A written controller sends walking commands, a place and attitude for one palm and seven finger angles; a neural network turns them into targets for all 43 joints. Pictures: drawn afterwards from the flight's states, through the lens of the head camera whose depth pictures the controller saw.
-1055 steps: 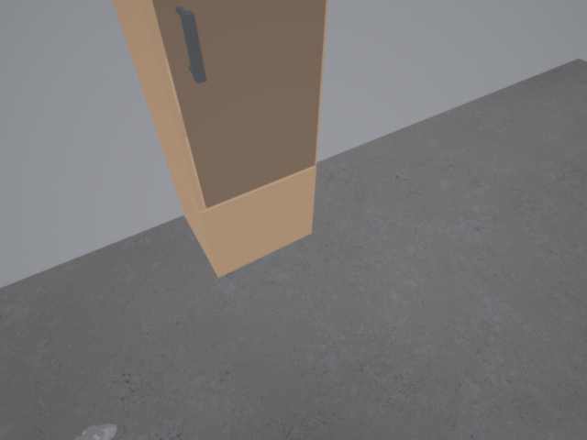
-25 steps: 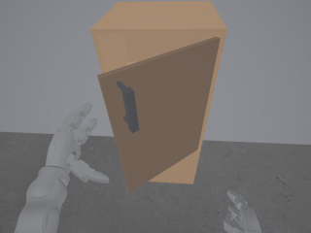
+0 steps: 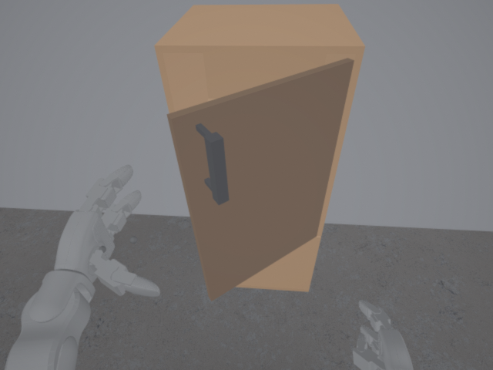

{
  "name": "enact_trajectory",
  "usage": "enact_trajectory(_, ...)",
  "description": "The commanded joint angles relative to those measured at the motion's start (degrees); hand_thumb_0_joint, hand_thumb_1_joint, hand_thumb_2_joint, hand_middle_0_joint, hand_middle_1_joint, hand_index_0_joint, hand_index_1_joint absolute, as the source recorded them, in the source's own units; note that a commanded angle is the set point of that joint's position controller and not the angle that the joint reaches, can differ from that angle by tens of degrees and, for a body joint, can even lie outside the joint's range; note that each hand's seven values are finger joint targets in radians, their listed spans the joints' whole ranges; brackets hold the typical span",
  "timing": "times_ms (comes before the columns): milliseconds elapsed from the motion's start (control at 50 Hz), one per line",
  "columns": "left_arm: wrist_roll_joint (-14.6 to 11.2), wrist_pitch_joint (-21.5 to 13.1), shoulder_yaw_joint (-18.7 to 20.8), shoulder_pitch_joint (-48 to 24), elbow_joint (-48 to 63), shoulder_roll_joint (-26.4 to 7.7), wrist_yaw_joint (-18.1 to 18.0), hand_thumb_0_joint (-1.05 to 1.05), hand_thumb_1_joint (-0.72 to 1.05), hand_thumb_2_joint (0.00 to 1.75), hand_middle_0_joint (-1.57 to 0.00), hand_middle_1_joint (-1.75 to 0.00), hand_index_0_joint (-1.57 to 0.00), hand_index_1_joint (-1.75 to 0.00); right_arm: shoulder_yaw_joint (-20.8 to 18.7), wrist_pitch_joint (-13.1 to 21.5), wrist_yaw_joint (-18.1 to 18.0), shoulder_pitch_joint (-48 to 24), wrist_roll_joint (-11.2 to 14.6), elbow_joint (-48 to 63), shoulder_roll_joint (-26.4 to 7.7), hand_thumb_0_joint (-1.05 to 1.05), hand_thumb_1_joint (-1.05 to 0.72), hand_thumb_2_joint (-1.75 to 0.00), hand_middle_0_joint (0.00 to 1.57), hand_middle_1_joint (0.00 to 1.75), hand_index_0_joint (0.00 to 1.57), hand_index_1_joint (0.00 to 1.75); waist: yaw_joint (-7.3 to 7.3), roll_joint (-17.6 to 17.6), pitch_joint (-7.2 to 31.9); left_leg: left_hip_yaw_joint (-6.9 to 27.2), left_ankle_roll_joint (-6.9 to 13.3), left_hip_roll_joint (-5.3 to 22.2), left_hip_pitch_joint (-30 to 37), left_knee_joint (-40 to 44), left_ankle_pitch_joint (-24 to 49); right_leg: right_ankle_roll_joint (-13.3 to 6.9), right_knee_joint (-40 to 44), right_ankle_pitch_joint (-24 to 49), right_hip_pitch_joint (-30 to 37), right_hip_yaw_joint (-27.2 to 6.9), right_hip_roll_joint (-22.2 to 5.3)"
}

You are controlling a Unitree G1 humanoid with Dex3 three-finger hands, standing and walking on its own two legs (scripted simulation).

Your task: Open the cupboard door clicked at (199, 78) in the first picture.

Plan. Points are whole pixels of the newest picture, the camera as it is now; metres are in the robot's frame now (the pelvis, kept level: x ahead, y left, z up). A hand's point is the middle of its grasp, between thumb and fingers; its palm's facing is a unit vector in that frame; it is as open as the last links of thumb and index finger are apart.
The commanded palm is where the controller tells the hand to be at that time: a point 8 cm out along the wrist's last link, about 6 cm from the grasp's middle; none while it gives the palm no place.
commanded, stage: draw the hand back to the body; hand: left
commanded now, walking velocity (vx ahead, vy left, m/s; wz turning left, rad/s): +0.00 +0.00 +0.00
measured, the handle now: (211, 164) +0.40 +0.11 +0.16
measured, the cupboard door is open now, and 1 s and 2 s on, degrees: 38 38 38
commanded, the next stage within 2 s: step back with the hand held close in 1.10 s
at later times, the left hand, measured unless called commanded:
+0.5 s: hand (88, 249) +0.21 +0.24 +0.15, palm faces +0.38 -0.85 -0.36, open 11.8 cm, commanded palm +0.17 +0.29 +0.16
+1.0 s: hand (67, 251) +0.21 +0.27 +0.15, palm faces +0.45 -0.81 -0.37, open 7.6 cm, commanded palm +0.16 +0.31 +0.17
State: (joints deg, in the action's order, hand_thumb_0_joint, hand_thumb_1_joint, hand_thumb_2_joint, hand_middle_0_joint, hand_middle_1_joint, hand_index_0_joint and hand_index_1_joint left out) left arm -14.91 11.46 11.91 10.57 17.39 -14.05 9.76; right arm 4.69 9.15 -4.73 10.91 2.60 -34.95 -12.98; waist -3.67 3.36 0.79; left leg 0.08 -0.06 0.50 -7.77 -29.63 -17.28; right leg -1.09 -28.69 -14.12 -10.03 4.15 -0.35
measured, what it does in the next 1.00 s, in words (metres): stands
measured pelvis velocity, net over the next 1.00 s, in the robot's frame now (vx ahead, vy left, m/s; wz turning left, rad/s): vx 0.01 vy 0.01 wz -0.02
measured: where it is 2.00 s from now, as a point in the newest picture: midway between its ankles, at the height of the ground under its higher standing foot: outside the picture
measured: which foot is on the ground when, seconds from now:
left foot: down 0.00-1.00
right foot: down 0.00-1.00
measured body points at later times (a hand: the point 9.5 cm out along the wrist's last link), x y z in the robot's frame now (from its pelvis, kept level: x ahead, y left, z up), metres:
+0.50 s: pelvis +0.00 +0.01 +0.01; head -0.01 -0.01 +0.46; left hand +0.19 +0.29 +0.18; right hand +0.18 -0.21 -0.09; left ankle -0.01 +0.12 -0.74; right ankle +0.02 -0.11 -0.74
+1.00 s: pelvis +0.01 +0.01 +0.01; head +0.00 +0.00 +0.46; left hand +0.18 +0.31 +0.17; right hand +0.20 -0.21 -0.08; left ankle -0.01 +0.12 -0.74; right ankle +0.02 -0.11 -0.74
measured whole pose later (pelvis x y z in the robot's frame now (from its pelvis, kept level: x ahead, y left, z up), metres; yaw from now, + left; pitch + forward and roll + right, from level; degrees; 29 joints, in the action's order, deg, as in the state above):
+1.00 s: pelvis +0.01 +0.01 +0.01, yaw -1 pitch -6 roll -1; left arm -2.4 -6.9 18.0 23.7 18.7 -18.3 -6.5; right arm 1.2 6.4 -3.9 9.8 -0.7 -38.3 -12.3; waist -4.6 3.1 -3.1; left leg -1.0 0.6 0.5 -1.8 -21.8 -14.4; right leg -0.4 -19.7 -10.3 -3.9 3.1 0.0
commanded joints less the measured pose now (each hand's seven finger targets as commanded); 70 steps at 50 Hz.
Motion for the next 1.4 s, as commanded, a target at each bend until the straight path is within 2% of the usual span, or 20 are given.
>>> enact_trajectory(0,-0.59,-3.86,5.51,-11.58,13.34,-8.82,-0.07,0.00,-0.32,0.37,-0.16,-0.30,-0.16,-0.30,-2.21,4.23,-0.85,-9.92,-0.08,10.42,-5.32,0.00,-0.90,-0.90,0.20,0.30,0.20,0.30,-0.11,-0.43,4.99,1.11,0.75,-1.04,-1.91,5.18,7.75,-0.01,5.29,4.25,1.20,-0.96,0.69)
enact_trajectory(20,7.32,-10.57,6.00,-12.29,19.60,-15.14,-7.70,0.00,-0.29,0.39,-0.16,-0.30,-0.16,-0.30,-2.89,4.56,-0.87,-8.92,-2.34,9.36,-5.20,0.00,-0.90,-0.90,0.20,0.30,0.20,0.30,0.10,-0.75,1.44,0.84,1.33,-0.85,-3.57,6.44,6.89,0.17,8.45,2.99,1.72,-2.33,-0.01)
enact_trajectory(60,9.15,-13.68,3.26,-3.17,13.06,-9.55,-12.15,0.00,-0.22,0.42,-0.16,-0.30,-0.16,-0.30,-2.90,3.96,-0.33,-8.26,-2.90,7.87,-4.82,0.00,-0.90,-0.90,0.20,0.30,0.20,0.30,0.37,-3.35,-0.78,0.96,1.16,-0.26,-3.17,7.57,5.93,-0.03,9.47,1.11,1.48,-2.17,-0.16)
enact_trajectory(120,10.94,-17.56,4.14,-2.95,15.21,-11.14,-14.81,0.00,-0.12,0.47,-0.16,-0.30,-0.16,-0.30,-3.59,3.18,0.07,-8.28,-3.06,7.47,-4.92,0.00,-0.90,-0.90,0.20,0.30,0.20,0.30,0.46,-0.07,1.82,0.08,1.27,-0.08,-0.56,8.78,6.18,-0.10,10.61,1.34,3.90,-2.94,-0.50)
enact_trajectory(240,12.73,-21.31,5.16,-2.01,13.24,-11.90,-17.04,0.00,0.09,0.55,-0.17,-0.30,-0.17,-0.30,-4.31,2.25,-0.18,-8.54,-3.14,6.25,-4.99,0.00,-0.90,-0.90,0.20,0.30,0.20,0.30,0.53,0.06,1.56,0.18,1.40,0.08,1.49,10.93,7.14,-0.21,12.15,1.67,5.72,-2.95,-0.39)
enact_trajectory(360,13.23,-23.05,7.44,2.26,14.00,-13.01,-17.45,0.00,0.31,0.64,-0.18,-0.30,-0.18,-0.30,-4.98,1.86,-0.11,-8.71,-3.40,5.70,-5.14,0.00,-0.90,-0.90,0.20,0.30,0.20,0.30,-0.20,0.30,3.28,0.10,1.21,0.20,2.88,11.27,12.30,-0.31,11.48,7.04,8.40,-2.79,-0.27)
enact_trajectory(580,12.61,-22.66,12.05,8.19,12.13,-14.71,-17.17,0.00,0.69,0.81,-0.19,-0.30,-0.19,-0.30,-5.82,0.41,0.11,-8.34,-3.25,5.73,-5.35,0.00,-0.90,-0.90,0.20,0.30,0.20,0.30,-0.60,-1.33,0.45,-0.27,1.01,0.67,2.23,11.10,15.12,-0.24,11.70,9.79,8.07,-2.98,0.11)
enact_trajectory(620,12.62,-22.67,11.68,7.08,13.71,-14.27,-17.10,0.00,0.76,0.84,-0.19,-0.30,-0.19,-0.30,-5.87,0.28,0.12,-8.45,-3.03,5.97,-5.24,0.00,-0.90,-0.90,0.20,0.30,0.20,0.30,-0.38,1.34,0.86,-0.32,0.90,0.71,2.65,11.31,14.83,-0.22,11.57,9.19,7.86,-3.05,0.06)
enact_trajectory(700,12.65,-22.61,13.17,8.19,14.25,-15.26,-17.41,0.00,0.90,0.90,-0.20,-0.30,-0.20,-0.30,-5.92,0.55,0.09,-8.07,-3.18,5.93,-5.29,0.00,-0.90,-0.90,0.20,0.30,0.20,0.30,-0.54,1.44,1.35,-0.27,0.78,0.69,2.97,11.16,16.21,-0.25,11.29,10.51,8.29,-2.90,0.10)
enact_trajectory(800,12.64,-22.06,11.58,6.49,13.03,-14.13,-17.41,0.00,0.90,0.90,-0.20,-0.30,-0.20,-0.30,-5.86,0.59,0.04,-8.14,-3.27,5.77,-5.59,0.00,-0.90,-0.90,0.20,0.30,0.20,0.30,-0.06,-0.69,-0.56,-0.01,0.95,0.71,2.64,11.38,14.76,-0.07,11.97,9.11,7.13,-2.73,0.21)
enact_trajectory(940,12.61,-21.98,12.63,7.51,14.35,-14.90,-17.57,0.00,0.90,0.90,-0.20,-0.30,-0.20,-0.30,-5.83,0.49,0.05,-8.08,-3.42,5.82,-5.33,0.00,-0.90,-0.90,0.20,0.30,0.20,0.30,-0.62,0.24,2.43,0.00,0.83,0.50,3.26,10.98,16.62,-0.20,11.37,11.12,9.07,-2.87,0.13)
enact_trajectory(1060,12.67,-21.85,12.97,7.74,14.71,-15.12,-17.53,0.00,0.90,0.90,-0.20,-0.30,-0.20,-0.30,-5.87,0.33,0.19,-8.07,-3.42,5.96,-5.37,0.00,-0.90,-0.90,0.20,0.30,0.20,0.30,-0.50,0.21,1.94,0.03,0.67,0.61,2.74,10.99,16.89,-0.24,11.34,11.52,9.15,-2.85,0.24)
enact_trajectory(1100,12.67,-21.66,12.73,7.70,14.89,-14.98,-17.53,0.00,0.90,0.90,-0.20,-0.30,-0.20,-0.30,-5.72,0.41,0.16,-8.17,-3.42,5.90,-5.26,0.00,-0.90,-0.90,0.20,0.30,0.20,0.30,-0.57,2.34,1.85,0.13,0.50,0.58,2.77,11.03,17.50,-0.32,11.05,11.93,9.19,-2.77,0.08)
enact_trajectory(1160,12.53,-21.65,13.03,8.10,14.01,-15.08,-17.47,0.00,0.90,0.90,-0.20,-0.30,-0.20,-0.30,-5.94,0.26,0.16,-8.06,-3.36,5.96,-5.36,0.00,-0.90,-0.90,0.20,0.30,0.20,0.30,-0.54,-0.63,1.54,-0.01,0.76,0.68,2.57,11.03,16.29,-0.15,11.45,10.88,8.79,-2.78,0.26)
enact_trajectory(1180,12.67,-21.67,13.12,8.24,13.95,-15.33,-17.46,0.00,0.90,0.90,-0.20,-0.30,-0.20,-0.30,-5.97,0.29,0.11,-8.05,-3.36,5.84,-5.52,0.00,-0.90,-0.90,0.20,0.30,0.20,0.30,-0.56,0.91,1.43,-0.08,0.63,0.63,2.69,10.91,16.81,-0.31,11.46,11.37,8.95,-2.92,0.26)
enact_trajectory(1200,12.46,-22.61,14.85,4.58,22.67,-17.96,-17.89,0.00,0.90,0.90,-0.20,-0.30,-0.20,-0.30,-5.81,0.83,0.20,-8.55,-3.23,7.04,-5.58,0.00,-0.90,-0.90,0.20,0.30,0.20,0.30,-0.95,4.60,5.32,0.51,0.42,0.49,3.69,10.54,18.10,-0.29,10.77,12.66,10.69,-3.21,-0.01)
enact_trajectory(1220,12.13,-24.80,21.73,3.63,22.52,-24.35,-18.03,0.00,0.90,0.90,-0.20,-0.30,-0.20,-0.30,-5.36,-0.35,-0.02,-7.68,-2.40,8.97,-6.60,0.00,-0.90,-0.90,0.20,0.30,0.20,0.30,2.27,2.31,-2.56,1.19,1.62,1.06,-1.63,9.03,13.69,-0.44,13.03,15.13,2.40,-7.50,-1.92)
enact_trajectory(1240,12.17,-24.49,18.26,11.89,16.09,-18.86,-17.25,0.00,0.90,0.90,-0.20,-0.30,-0.20,-0.30,-5.66,-1.45,-0.02,-7.02,-2.72,7.94,-5.70,0.00,-0.90,-0.90,0.20,0.30,0.20,0.30,2.32,-2.58,-1.60,1.82,1.74,1.14,-1.62,8.02,13.22,-0.36,12.82,15.68,2.06,-6.89,-3.02)
enact_trajectory(1260,12.34,-24.34,16.46,14.91,15.83,-16.83,-16.76,0.00,0.90,0.90,-0.20,-0.30,-0.20,-0.30,-6.06,-2.21,0.25,-6.82,-2.82,8.75,-6.35,0.00,-0.90,-0.90,0.20,0.30,0.20,0.30,2.52,-3.60,-0.44,1.35,1.64,1.30,-1.40,7.28,14.10,-0.26,12.37,16.46,1.40,-6.81,-3.45)
enact_trajectory(1380,12.29,-24.69,17.60,19.57,17.85,-18.16,-17.29,0.00,0.90,0.90,-0.20,-0.30,-0.20,-0.30,-7.28,-4.15,-0.29,-6.80,-2.36,10.20,-6.93,0.00,-0.90,-0.90,0.20,0.30,0.20,0.30,2.56,-0.38,7.71,1.23,1.19,3.18,-1.21,5.63,24.51,0.28,6.05,25.79,3.26,-5.73,-4.24)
